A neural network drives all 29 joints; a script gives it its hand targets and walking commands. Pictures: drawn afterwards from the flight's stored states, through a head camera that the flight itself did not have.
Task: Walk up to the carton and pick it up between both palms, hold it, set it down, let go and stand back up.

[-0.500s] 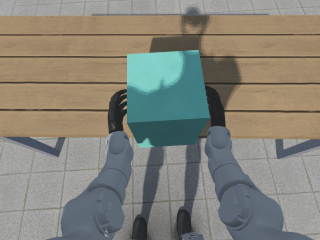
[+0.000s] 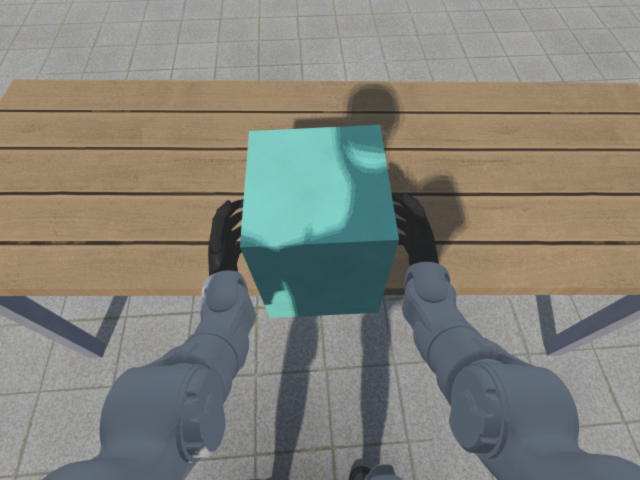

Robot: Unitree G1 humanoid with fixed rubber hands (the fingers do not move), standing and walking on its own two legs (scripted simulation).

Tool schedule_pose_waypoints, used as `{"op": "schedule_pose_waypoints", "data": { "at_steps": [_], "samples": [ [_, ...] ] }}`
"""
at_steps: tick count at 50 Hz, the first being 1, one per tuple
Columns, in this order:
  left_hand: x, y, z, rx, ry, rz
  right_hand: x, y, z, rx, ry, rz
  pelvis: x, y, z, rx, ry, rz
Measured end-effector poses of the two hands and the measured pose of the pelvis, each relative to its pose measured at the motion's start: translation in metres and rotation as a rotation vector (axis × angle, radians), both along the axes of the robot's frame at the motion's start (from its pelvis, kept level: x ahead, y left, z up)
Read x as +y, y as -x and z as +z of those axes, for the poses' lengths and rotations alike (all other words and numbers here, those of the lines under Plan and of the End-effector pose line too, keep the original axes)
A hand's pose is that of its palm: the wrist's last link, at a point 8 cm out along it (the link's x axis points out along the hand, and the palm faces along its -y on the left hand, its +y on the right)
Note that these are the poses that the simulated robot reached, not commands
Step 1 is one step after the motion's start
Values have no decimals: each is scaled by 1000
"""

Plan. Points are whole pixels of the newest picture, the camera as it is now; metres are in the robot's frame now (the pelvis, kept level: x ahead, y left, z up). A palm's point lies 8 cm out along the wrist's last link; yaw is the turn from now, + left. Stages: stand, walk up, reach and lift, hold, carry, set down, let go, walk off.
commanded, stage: reach and lift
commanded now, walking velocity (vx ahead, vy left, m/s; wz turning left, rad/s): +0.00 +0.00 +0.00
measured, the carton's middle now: (319, 230) +0.47 +0.00 -0.02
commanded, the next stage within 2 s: none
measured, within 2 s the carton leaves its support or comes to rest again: leaves its support in 0.06 s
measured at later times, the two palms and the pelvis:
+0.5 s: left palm (205, 230) +0.39 +0.12 +0.11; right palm (454, 197) +0.40 -0.13 +0.14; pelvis -0.02 +0.00 +0.02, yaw +2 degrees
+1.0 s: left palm (219, 265) +0.37 +0.11 +0.08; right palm (448, 142) +0.42 -0.11 +0.19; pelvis -0.01 -0.01 +0.07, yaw +2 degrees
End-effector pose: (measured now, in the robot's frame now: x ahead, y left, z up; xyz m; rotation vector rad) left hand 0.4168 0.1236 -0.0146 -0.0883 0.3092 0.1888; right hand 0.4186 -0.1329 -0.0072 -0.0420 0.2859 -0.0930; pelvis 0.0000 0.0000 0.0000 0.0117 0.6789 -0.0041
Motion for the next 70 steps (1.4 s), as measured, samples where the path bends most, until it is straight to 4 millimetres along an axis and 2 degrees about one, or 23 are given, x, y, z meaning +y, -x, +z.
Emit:
{"op": "schedule_pose_waypoints", "data": {
  "at_steps": [9,15,20,23,26,31,34,36,38,42,45,47,49,54,57,61,66,70],
  "samples": [
    [6,24,2,16,4,48,12,9,19,-1,28,0,3,5,-11,-88,17,11],
    [1,39,22,-2,26,94,16,13,59,-46,49,-30,4,9,-9,-170,25,28],
    [-3,37,68,-54,5,84,12,16,108,-97,67,-45,4,11,2,-267,23,38],
    [-7,34,103,-68,-15,71,7,19,136,-96,65,-63,3,14,14,-351,16,39],
    [-8,27,143,-109,-21,74,3,21,156,-66,46,-87,1,17,26,-427,5,42],
    [-11,12,210,-182,-57,6,0,25,162,18,0,-79,-1,21,46,-518,-3,58],
    [-13,7,228,-175,-67,-53,0,26,160,35,-23,-69,-2,22,56,-545,-2,74],
    [-12,6,227,-148,-73,-88,-3,26,160,32,-34,-77,-3,22,61,-549,0,83],
    [-11,8,214,-97,-84,-127,-9,22,165,7,-21,-92,-3,21,64,-550,2,90],
    [-12,24,159,63,-88,-184,-16,11,181,-80,33,-86,-4,18,69,-528,4,89],
    [-19,42,113,161,-60,-186,-3,4,196,-159,64,1,-6,13,71,-494,3,67],
    [-22,49,98,155,-11,-167,7,0,202,-183,121,51,-8,10,73,-479,-7,46],
    [-19,51,92,118,7,-125,15,-3,202,-186,155,75,-10,9,74,-466,-16,38],
    [3,45,104,30,10,34,30,-7,188,-154,126,63,-9,5,74,-415,-22,30],
    [18,37,121,-18,-8,88,34,-3,172,-123,98,24,-5,-1,74,-385,-17,42],
    [27,21,152,-87,-81,62,33,12,145,-58,59,-16,1,-9,76,-399,-5,65],
    [15,10,182,-146,-146,-64,23,39,120,4,18,-59,8,-17,78,-456,9,86],
    [3,16,196,-180,-110,-106,13,55,127,-19,-8,-112,11,-18,79,-511,16,75]
  ]
}}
